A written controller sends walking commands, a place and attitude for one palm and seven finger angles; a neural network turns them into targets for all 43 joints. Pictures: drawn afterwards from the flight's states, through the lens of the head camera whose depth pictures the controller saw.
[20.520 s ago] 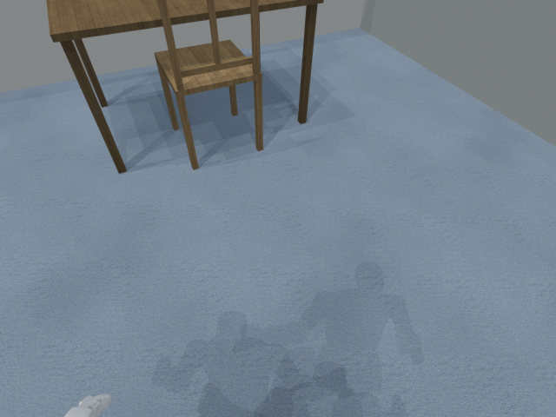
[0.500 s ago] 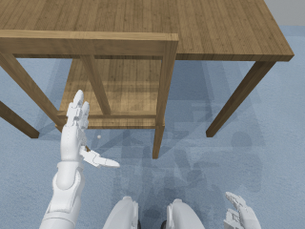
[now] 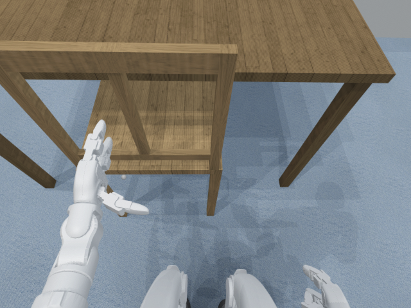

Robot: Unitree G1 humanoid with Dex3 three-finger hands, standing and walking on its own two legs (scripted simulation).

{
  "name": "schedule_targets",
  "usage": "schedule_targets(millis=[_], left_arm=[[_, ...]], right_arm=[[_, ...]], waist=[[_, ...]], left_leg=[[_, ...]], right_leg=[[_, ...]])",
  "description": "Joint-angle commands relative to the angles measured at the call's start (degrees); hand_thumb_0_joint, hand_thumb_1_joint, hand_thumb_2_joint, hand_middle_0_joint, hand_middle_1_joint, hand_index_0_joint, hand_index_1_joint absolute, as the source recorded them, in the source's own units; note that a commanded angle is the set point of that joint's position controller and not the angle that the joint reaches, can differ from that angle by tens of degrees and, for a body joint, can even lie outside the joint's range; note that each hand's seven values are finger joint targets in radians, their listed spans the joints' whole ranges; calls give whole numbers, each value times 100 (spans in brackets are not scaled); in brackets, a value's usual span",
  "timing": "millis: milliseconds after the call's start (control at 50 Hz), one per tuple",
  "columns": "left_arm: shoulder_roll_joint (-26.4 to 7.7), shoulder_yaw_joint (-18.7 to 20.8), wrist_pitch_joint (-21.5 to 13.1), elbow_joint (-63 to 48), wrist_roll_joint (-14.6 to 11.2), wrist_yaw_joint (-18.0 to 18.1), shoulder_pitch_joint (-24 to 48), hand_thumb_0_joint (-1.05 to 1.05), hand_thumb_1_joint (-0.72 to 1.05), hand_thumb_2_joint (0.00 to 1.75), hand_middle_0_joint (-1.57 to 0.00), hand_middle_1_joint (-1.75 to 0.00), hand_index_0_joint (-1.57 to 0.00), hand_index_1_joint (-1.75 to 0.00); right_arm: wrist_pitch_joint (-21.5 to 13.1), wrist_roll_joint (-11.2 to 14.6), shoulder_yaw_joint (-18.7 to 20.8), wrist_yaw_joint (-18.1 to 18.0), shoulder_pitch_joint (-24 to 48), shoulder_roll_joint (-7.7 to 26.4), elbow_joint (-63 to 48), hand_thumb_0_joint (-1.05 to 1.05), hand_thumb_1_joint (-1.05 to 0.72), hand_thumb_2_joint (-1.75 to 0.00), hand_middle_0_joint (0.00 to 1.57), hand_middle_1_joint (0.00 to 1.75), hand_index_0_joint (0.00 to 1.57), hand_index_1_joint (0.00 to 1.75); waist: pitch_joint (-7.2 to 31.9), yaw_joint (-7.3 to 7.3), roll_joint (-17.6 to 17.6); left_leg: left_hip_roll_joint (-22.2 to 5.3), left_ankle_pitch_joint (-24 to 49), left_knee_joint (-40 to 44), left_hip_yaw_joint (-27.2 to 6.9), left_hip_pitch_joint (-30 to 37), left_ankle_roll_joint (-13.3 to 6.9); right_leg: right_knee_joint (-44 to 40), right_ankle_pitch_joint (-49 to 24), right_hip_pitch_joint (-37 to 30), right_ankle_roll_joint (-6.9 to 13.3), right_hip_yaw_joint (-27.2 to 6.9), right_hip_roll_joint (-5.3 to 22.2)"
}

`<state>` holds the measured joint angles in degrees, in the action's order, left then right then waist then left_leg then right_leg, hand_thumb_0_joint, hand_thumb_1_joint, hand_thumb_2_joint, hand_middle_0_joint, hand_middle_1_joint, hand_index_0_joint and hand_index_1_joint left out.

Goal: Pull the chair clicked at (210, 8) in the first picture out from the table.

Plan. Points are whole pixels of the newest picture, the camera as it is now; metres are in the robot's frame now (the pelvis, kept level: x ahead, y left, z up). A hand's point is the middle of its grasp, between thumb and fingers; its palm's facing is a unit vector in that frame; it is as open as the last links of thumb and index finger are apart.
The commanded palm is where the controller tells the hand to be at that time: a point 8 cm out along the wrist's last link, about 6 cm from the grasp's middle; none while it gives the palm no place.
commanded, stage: aim the fingers beside a spindle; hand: left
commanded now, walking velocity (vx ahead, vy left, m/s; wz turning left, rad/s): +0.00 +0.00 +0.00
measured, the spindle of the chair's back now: (133, 119) +0.49 +0.17 +0.03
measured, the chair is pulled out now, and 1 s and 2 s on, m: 0.00 0.00 0.00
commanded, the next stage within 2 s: push the fingers through the gap in 0.16 s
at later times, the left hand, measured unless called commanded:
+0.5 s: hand (129, 175) +0.35 +0.15 +0.03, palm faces +0.01 -1.00 +0.01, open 16.9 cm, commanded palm +0.35 +0.21 +0.03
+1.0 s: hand (134, 146) +0.43 +0.16 +0.02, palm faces +0.04 -1.00 -0.03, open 16.9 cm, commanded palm +0.40 +0.20 +0.02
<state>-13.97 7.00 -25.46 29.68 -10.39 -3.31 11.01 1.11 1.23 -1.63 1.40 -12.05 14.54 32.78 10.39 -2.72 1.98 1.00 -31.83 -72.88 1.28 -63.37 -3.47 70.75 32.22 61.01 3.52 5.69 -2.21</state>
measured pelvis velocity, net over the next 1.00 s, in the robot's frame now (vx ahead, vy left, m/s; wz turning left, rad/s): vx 0.00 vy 0.02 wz -0.02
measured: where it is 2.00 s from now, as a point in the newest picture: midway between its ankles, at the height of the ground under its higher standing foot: outside the picture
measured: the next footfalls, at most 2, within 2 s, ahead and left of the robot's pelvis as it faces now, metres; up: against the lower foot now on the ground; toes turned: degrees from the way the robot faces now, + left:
none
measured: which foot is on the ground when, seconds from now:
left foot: down 0.00-1.00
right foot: down 0.00-1.00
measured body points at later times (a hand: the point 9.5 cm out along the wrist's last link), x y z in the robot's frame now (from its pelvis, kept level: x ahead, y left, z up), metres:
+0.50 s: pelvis +0.00 +0.01 +0.00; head +0.12 +0.02 +0.44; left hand +0.35 +0.21 +0.03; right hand +0.15 -0.24 -0.11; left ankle +0.02 +0.08 -0.62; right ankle +0.01 -0.09 -0.62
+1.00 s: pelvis +0.00 +0.02 +0.00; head +0.13 +0.03 +0.43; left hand +0.42 +0.21 +0.02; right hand +0.09 -0.24 -0.12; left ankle +0.02 +0.08 -0.62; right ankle +0.01 -0.09 -0.62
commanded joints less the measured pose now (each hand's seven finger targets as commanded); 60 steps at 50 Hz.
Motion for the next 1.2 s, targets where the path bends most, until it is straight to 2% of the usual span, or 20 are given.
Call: schedule_targets(millis=[0,40,80,160,200,240,320,360,380,400,460,540,620,720,780,840,940,1040,1100,1180], left_arm=[[-32,-330,-266,-1791,-295,-510,812,0,-50,30,-6,-8,-6,-8],[-566,59,-713,-3094,-289,-229,1197,0,-50,30,-6,-8,-6,-8],[-930,400,-1014,-3664,-174,196,1005,0,-50,30,-6,-8,-6,-8],[-830,565,-950,-2037,223,568,328,0,-50,30,-6,-8,-6,-8],[-332,160,-607,-865,295,353,141,0,-50,30,-6,-8,-6,-8],[-4,-107,-245,-271,153,-20,-32,0,-50,30,-6,-8,-6,-8],[-249,-144,-191,-1550,-163,-429,1204,0,-50,30,-6,-8,-6,-8],[-605,65,-531,-2466,-240,-301,1912,0,-50,30,-6,-8,-6,-8],[-861,323,-724,-2787,-203,-154,1946,0,-50,30,-6,-8,-6,-8],[-699,190,-863,-2799,-161,-30,1927,0,-50,30,-6,-8,-6,-8],[-884,541,-987,-1802,23,270,1566,0,-50,30,-6,-8,-6,-8],[-412,201,-467,-159,280,167,1435,0,-50,30,-6,-8,-6,-8],[-443,192,-92,-381,122,-54,1978,0,-50,30,-6,-8,-6,-8],[-640,290,-686,-1747,-23,175,2866,0,-50,30,-6,-8,-6,-8],[-793,488,-857,-967,202,400,2751,0,-50,30,-6,-8,-6,-8],[-464,260,-673,153,411,374,2592,0,-50,30,-6,-8,-6,-8],[-589,453,-354,387,289,176,2705,0,-50,30,-6,-8,-6,-8],[-1018,759,-861,-597,166,290,3541,0,-50,30,-6,-8,-6,-8],[-957,651,-1061,-382,310,386,3654,0,-50,30,-6,-8,-6,-8],[-733,464,-827,887,510,297,3662,0,-50,30,-6,-8,-6,-8]], right_arm=[[-305,55,448,-169,-74,855,-885,0,-90,-90,20,30,20,30],[-416,-13,470,-227,-81,801,-875,0,-90,-90,20,30,20,30],[-486,-106,443,-229,-138,756,-742,0,-90,-90,20,30,20,30],[-421,-176,405,-111,-120,716,-465,0,-90,-90,20,30,20,30],[-318,-131,380,-56,-52,761,-485,0,-90,-90,20,30,20,30],[-251,-26,379,-53,-30,854,-606,0,-90,-90,20,30,20,30],[-283,39,429,-185,-69,906,-810,0,-90,-90,20,30,20,30],[-388,-9,434,-272,-83,890,-752,0,-90,-90,20,30,20,30],[-437,-50,451,-286,-121,872,-688,0,-90,-90,20,30,20,30],[-483,-90,430,-277,-130,819,-615,0,-90,-90,20,30,20,30],[-490,-185,404,-210,-206,833,-337,0,-90,-90,20,30,20,30],[-283,-126,395,-102,-201,887,-377,0,-90,-90,20,30,20,30],[-144,-42,419,-130,-297,941,-579,0,-90,-90,20,30,20,30],[-259,-100,443,-177,-396,857,-476,0,-90,-90,20,30,20,30],[-250,-169,443,-151,-510,876,-218,0,-90,-90,20,30,20,30],[-149,-184,441,-80,-579,892,-141,0,-90,-90,20,30,20,30],[30,-119,454,-47,-652,944,-334,0,-90,-90,20,30,20,30],[-38,-162,470,-81,-683,900,-291,0,-90,-90,20,30,20,30],[-61,-203,453,-67,-718,879,-139,0,-90,-90,20,30,20,30],[31,-204,459,-35,-825,945,-1,0,-90,-90,20,30,20,30]], waist=[[2221,-120,-88],[2936,39,425],[3108,115,671],[1949,-81,33],[1224,-225,-369],[1051,-205,-570],[2067,-161,58],[2542,-193,375],[2864,-62,580],[2887,-118,678],[2367,-167,223],[1561,-262,-143],[2108,-197,73],[3096,-210,534],[2582,-317,226],[1951,-437,-6],[2201,-272,155],[2956,-287,345],[2765,-379,445],[2079,-582,205]], left_leg=[[-95,1618,910,-400,1433,122],[-130,2299,944,-465,2168,168],[-164,2847,993,-544,2640,257],[-136,2261,861,-498,1585,206],[-93,1415,834,-428,901,192],[-48,991,902,-373,694,169],[-99,1444,1001,-439,1529,154],[-159,1970,933,-538,2072,175],[-176,2327,953,-599,2412,227],[-191,2584,911,-635,2633,258],[-180,2411,763,-648,1976,263],[-120,1385,878,-550,1155,241],[-117,1589,1015,-515,1572,226],[-230,2759,938,-691,2673,332],[-260,2631,862,-747,2318,359],[-207,2047,890,-661,1710,304],[-181,2106,1041,-573,1832,305],[-217,2642,911,-615,2319,319],[-230,2676,872,-640,2316,344],[-233,2131,884,-665,1847,326]], right_leg=[[-1209,-1761,-1515,-188,-665,172],[-1049,-2177,-1627,-167,-626,149],[-913,-2346,-1442,-145,-539,109],[-887,-2041,-1219,-190,-503,86],[-991,-1504,-972,-215,-503,97],[-1174,-1136,-989,-196,-560,111],[-1217,-1457,-1265,-173,-584,144],[-1081,-1762,-1194,-166,-555,114],[-996,-1917,-1183,-149,-534,104],[-932,-2013,-998,-154,-493,96],[-790,-1866,-801,-170,-423,64],[-913,-1228,-611,-177,-396,96],[-1062,-1428,-920,-157,-442,97],[-904,-2086,-926,-167,-413,59],[-803,-1911,-600,-185,-352,32],[-877,-1605,-493,-188,-335,48],[-1000,-1717,-776,-142,-371,40],[-918,-2137,-1002,-174,-454,21],[-855,-2089,-777,-176,-423,12],[-908,-1660,-368,-176,-359,19]])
